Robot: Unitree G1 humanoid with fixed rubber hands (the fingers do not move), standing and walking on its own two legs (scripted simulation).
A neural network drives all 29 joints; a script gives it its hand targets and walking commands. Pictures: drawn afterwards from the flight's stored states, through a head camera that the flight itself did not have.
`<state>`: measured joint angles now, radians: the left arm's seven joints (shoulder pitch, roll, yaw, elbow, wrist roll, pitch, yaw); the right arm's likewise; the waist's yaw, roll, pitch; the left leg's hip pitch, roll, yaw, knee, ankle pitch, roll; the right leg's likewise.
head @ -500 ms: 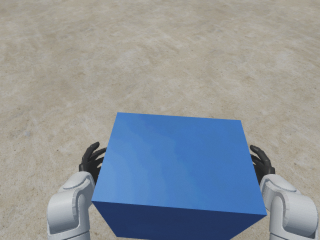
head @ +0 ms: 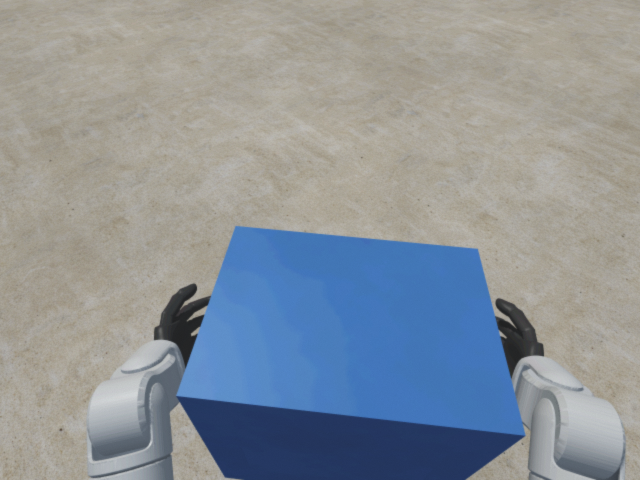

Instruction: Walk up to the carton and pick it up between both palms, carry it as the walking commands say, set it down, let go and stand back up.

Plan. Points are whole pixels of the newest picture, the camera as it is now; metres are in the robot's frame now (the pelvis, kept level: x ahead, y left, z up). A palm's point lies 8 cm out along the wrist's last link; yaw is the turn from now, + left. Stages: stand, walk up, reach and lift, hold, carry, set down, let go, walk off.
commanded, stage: carry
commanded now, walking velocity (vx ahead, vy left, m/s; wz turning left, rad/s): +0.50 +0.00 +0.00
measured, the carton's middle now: (340, 372) +0.25 -0.01 -0.01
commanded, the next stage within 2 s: none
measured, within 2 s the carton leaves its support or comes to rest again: neither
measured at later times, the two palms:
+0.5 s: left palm (231, 187) +0.54 +0.16 +0.06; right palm (457, 177) +0.57 -0.22 +0.05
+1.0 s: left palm (227, 98) +0.81 +0.21 +0.07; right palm (412, 97) +0.80 -0.18 +0.08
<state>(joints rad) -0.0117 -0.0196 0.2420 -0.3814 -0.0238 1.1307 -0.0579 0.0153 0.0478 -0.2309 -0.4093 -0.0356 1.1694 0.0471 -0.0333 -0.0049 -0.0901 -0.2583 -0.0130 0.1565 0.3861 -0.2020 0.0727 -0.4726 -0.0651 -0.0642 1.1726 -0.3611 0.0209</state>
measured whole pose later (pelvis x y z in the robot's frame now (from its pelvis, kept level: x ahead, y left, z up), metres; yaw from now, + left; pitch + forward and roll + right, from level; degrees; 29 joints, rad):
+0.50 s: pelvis +0.32 -0.04 +0.00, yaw +4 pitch +5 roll +1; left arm 0.05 -0.06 0.23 -0.46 -0.01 1.09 -0.06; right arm 0.01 0.00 -0.23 -0.42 0.00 1.15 0.06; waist 0.00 0.01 -0.03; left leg -0.52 0.05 0.04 0.94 -0.39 0.00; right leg -0.28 -0.01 -0.19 0.36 -0.17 -0.08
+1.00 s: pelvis +0.56 +0.02 +0.00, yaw +1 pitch +3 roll -1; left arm -0.04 -0.01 0.23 -0.42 -0.02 1.12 -0.06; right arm -0.03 0.03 -0.24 -0.42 -0.02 1.16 0.05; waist -0.03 0.00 -0.04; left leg -0.24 -0.04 0.13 0.31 -0.13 0.11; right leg -0.34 -0.05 -0.10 0.65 -0.42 0.04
